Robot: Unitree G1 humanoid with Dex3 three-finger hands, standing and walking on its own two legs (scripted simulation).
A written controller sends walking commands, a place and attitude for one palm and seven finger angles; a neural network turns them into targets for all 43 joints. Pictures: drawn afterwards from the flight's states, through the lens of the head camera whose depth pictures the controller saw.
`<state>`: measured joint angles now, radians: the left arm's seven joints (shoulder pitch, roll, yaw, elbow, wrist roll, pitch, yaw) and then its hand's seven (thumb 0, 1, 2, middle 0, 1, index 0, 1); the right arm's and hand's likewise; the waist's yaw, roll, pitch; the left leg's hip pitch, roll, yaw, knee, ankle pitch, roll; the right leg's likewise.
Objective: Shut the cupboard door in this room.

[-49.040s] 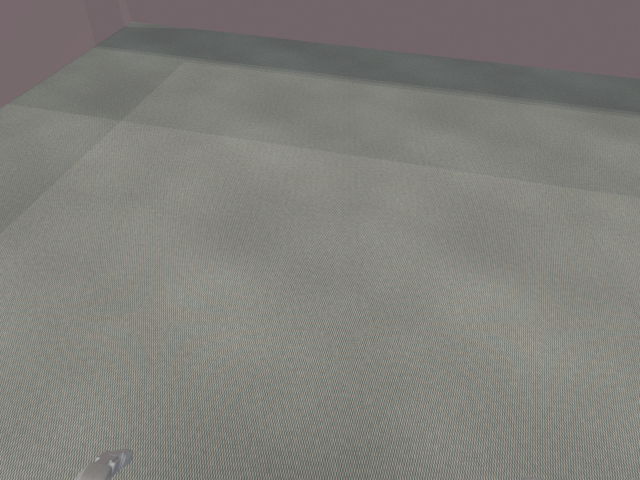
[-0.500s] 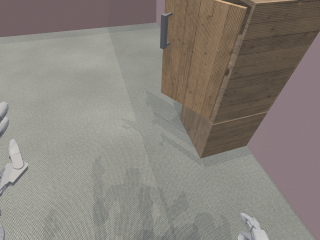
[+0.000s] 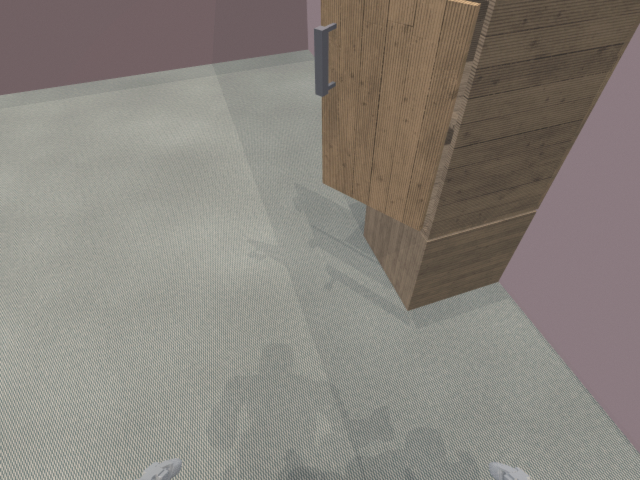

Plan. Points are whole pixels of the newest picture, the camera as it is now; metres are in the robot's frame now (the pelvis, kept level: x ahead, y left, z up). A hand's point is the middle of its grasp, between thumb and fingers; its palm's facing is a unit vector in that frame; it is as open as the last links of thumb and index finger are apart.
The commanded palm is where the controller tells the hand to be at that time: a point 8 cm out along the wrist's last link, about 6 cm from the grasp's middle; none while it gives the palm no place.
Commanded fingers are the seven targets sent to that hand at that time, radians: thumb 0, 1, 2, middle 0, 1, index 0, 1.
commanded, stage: let the arm hang, fingers relaxed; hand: left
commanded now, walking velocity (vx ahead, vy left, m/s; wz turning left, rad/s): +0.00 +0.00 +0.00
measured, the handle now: (327, 60) +1.02 +0.02 +0.08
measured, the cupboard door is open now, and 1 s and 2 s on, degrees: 32 32 32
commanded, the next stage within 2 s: look to check the result in 0.86 s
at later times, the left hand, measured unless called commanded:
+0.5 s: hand out of the picture -0.05 +0.19 -0.16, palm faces +0.00 -0.98 -0.22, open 7.4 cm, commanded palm none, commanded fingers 0.00 0.90 0.90 -0.20 -0.30 -0.20 -0.30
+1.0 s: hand out of the picture -0.01 +0.17 -0.16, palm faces +0.00 -0.99 -0.16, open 7.4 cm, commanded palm none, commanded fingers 0.00 0.90 0.90 -0.20 -0.30 -0.20 -0.30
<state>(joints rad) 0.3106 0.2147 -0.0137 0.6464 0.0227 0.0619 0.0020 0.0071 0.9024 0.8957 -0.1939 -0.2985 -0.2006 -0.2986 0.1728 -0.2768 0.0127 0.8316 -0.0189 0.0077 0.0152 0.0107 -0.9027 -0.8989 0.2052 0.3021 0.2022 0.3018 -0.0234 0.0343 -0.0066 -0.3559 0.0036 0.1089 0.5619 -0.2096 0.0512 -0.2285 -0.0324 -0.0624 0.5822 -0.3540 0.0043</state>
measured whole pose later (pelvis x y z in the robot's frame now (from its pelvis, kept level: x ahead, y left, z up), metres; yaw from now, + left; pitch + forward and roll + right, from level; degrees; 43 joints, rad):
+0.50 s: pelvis +0.00 +0.01 +0.01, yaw -1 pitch -2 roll +0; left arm 0.36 0.16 0.00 1.14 0.01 0.01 0.03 0.00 0.91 0.90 -0.19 -0.30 -0.20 -0.30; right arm 0.30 -0.15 0.00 1.12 -0.01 0.02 -0.02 0.01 -0.90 -0.90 0.20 0.30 0.20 0.30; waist -0.01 0.03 0.03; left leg -0.25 0.00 0.12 0.40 -0.13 0.06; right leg -0.13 -0.03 -0.05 0.42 -0.26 0.01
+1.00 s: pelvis +0.01 +0.01 +0.01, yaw -1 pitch -2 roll +0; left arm 0.32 0.12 0.00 1.15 0.02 0.00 0.04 0.00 0.91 0.90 -0.20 -0.30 -0.20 -0.30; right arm 0.30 -0.14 -0.01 1.14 -0.01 0.01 -0.03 0.01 -0.91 -0.90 0.20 0.30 0.20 0.30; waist -0.01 0.00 0.03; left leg -0.22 -0.01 0.13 0.38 -0.14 0.06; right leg -0.10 -0.03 -0.04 0.39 -0.26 0.02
